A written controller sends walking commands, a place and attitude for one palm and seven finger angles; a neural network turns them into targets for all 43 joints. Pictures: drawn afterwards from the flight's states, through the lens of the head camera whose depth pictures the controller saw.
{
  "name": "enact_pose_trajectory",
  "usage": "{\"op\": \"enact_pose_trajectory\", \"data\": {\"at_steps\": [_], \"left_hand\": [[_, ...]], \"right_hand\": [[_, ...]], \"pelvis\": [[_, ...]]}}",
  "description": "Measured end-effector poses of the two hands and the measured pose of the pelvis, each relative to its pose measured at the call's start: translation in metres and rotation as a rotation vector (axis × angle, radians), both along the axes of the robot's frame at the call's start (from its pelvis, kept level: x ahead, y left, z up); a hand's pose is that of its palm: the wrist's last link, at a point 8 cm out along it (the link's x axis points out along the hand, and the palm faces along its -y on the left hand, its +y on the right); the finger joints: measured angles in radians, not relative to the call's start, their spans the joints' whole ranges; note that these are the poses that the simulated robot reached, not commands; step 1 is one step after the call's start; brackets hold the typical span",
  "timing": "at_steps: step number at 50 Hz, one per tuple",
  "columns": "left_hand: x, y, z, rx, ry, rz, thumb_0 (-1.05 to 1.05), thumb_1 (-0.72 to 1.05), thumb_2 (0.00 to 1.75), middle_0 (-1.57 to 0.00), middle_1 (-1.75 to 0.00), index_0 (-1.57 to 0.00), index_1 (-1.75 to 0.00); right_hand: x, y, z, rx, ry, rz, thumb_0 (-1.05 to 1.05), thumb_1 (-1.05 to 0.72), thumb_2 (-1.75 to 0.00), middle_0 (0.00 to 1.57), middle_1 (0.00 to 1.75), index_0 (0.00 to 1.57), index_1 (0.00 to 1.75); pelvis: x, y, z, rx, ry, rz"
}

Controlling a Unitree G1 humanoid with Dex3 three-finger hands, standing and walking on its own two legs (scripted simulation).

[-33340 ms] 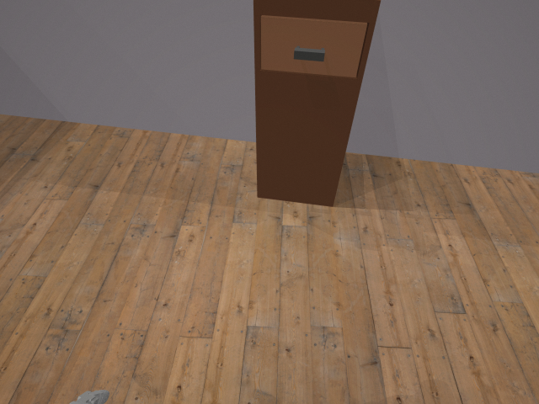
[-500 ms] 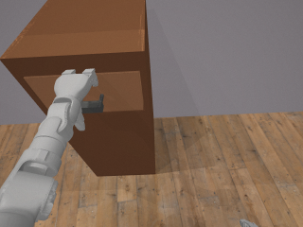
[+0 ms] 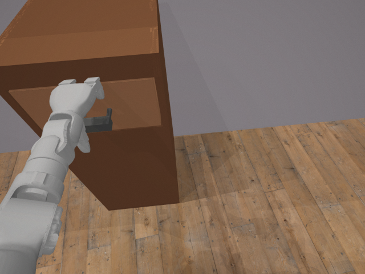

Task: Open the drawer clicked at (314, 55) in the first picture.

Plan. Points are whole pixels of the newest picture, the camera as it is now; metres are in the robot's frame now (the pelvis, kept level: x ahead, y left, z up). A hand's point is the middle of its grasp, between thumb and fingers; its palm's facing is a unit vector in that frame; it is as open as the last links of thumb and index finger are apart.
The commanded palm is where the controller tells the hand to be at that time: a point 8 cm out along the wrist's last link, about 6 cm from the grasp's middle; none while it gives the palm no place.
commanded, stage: re-aim the fingers above the handle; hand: left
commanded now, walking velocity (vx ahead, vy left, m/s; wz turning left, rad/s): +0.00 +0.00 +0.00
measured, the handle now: (92, 118) +0.50 +0.24 +0.03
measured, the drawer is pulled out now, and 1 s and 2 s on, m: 0.00 0.00 0.00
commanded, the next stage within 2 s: lower the fingers behind the handle in 1.22 s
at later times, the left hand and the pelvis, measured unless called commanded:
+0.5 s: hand (83, 113) +0.46 +0.23 +0.09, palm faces +0.00 +0.03 -1.00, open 13.5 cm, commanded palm +0.46 +0.27 +0.15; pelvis -0.02 +0.01 +0.00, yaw +0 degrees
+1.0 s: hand (82, 113) +0.46 +0.23 +0.09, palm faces +0.01 +0.02 -1.00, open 13.5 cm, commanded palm +0.46 +0.27 +0.15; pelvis -0.03 +0.01 +0.00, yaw -1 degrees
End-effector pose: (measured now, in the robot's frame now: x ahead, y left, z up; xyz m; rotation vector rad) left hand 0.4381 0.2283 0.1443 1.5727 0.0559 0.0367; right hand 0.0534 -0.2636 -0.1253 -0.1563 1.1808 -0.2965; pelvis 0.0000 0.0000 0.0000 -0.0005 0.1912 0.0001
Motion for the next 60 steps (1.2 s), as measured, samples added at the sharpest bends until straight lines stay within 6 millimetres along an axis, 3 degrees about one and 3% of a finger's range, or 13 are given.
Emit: {"op": "enact_pose_trajectory", "data": {"at_steps": [15,39,60], "left_hand": [[0.001,0.001,0.000,0.026,-0.019,-0.019,0.00,-0.49,0.30,-0.44,-1.23,-0.38,-1.23],[0.001,0.002,0.003,0.018,-0.009,-0.026,0.00,-0.49,0.30,-0.46,-1.23,-0.39,-1.21],[0.001,0.003,0.003,0.022,-0.017,-0.029,0.00,-0.49,0.30,-0.48,-1.23,-0.39,-1.23]], "right_hand": [[-0.010,0.003,0.002,-0.024,-0.013,0.006,0.01,-0.91,-0.90,0.20,0.30,0.21,0.30],[-0.047,-0.001,0.000,-0.049,0.028,-0.032,0.01,-0.91,-0.90,0.20,0.30,0.21,0.30],[-0.030,0.003,0.001,-0.049,-0.001,-0.012,0.01,-0.91,-0.90,0.20,0.30,0.21,0.30]], "pelvis": [[-0.012,0.005,-0.002,-0.002,0.012,0.002],[-0.028,0.005,-0.005,-0.003,0.020,-0.009],[-0.026,0.007,-0.005,-0.004,0.023,-0.004]]}}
